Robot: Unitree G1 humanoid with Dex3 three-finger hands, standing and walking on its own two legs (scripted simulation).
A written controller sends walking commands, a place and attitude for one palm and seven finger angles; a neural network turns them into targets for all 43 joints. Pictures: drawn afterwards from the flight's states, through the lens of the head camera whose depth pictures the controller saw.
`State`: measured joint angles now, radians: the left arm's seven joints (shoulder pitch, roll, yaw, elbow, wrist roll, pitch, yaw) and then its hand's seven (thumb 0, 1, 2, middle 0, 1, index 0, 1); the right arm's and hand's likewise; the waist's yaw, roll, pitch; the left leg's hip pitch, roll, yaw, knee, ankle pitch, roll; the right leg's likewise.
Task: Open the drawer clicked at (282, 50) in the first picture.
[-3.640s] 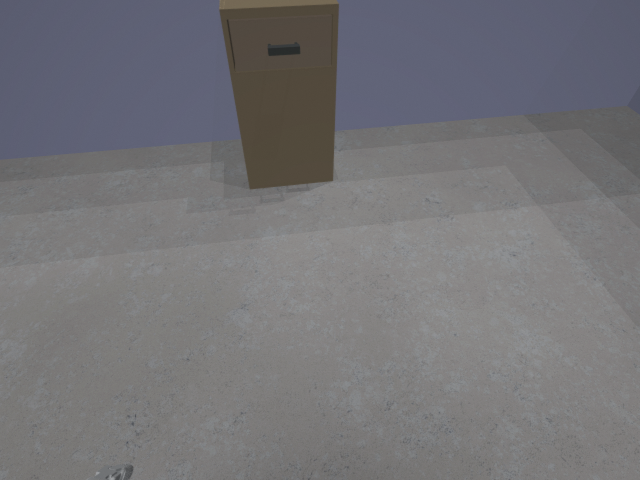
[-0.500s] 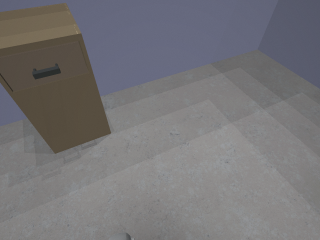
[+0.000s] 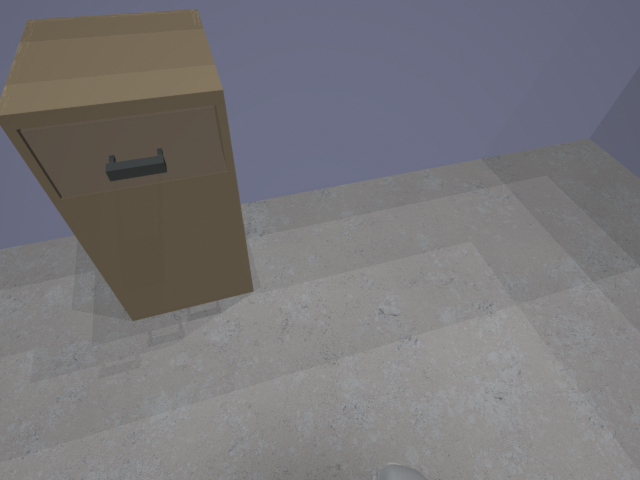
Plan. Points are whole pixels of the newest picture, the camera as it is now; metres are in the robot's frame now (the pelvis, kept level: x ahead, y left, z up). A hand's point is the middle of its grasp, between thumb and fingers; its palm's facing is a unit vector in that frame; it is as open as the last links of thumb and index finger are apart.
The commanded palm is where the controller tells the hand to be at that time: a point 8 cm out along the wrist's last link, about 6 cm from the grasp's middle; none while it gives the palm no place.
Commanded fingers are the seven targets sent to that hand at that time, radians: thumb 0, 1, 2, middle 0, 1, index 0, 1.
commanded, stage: turn to face it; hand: left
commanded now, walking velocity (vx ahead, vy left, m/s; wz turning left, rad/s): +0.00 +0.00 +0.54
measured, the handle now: (136, 161) +0.73 +0.45 -0.10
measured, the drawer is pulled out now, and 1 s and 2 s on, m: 0.00 0.00 0.00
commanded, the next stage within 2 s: take the last steps up to it in 0.46 s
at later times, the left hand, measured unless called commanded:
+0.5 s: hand out of the picture +0.06 +0.14 -0.15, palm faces +0.28 -0.92 -0.27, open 7.3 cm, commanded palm none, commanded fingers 0.00 0.90 0.90 -0.20 -0.30 -0.20 -0.30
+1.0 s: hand out of the picture +0.02 +0.17 -0.17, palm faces +0.37 -0.91 -0.17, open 7.4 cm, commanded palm none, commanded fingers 0.00 0.90 0.90 -0.20 -0.30 -0.20 -0.30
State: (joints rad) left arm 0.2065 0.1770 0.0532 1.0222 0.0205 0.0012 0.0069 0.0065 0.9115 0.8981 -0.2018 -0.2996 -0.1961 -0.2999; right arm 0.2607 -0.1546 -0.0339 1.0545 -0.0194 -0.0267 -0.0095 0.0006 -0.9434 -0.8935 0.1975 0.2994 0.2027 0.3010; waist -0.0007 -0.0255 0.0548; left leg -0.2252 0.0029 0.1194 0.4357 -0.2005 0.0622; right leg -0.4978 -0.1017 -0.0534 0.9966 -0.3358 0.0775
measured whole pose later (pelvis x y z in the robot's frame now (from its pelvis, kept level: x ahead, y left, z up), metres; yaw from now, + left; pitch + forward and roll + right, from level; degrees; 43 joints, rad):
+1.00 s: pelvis +0.07 -0.01 +0.00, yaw +20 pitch -1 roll +1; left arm 0.28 0.19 0.04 1.07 0.03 0.02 -0.02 0.01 0.91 0.90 -0.20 -0.30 -0.20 -0.30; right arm 0.36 -0.15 -0.02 1.08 -0.02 -0.03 -0.02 0.00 -0.93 -0.89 0.20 0.30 0.20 0.30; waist 0.01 -0.03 0.03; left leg -0.01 -0.02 0.07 0.30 -0.27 0.03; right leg -0.48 -0.11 -0.07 0.90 -0.29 0.05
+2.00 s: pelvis +0.29 +0.07 +0.00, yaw +20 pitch +0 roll -1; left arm 0.19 0.21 0.06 1.03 0.02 0.06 0.02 0.00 0.91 0.90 -0.20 -0.30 -0.20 -0.30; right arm 0.17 -0.15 -0.03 1.06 -0.02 0.02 -0.05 -0.01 -0.94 -0.89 0.20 0.30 0.20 0.30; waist 0.00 -0.04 0.08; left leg -0.21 0.04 0.15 0.43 -0.22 0.04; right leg -0.43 -0.04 -0.01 0.97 -0.41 0.04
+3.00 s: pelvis +0.26 +0.04 +0.00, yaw +20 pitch -1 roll +1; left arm 0.29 0.13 -0.01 1.12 0.02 0.00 0.01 0.01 0.91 0.90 -0.20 -0.30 -0.20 -0.30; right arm 0.25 -0.17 0.01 1.08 -0.02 0.01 -0.02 0.00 -0.93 -0.89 0.20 0.30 0.20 0.30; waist 0.00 0.00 0.04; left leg -0.16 0.03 0.04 0.42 -0.24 -0.02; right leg -0.20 -0.03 -0.04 0.46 -0.24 0.00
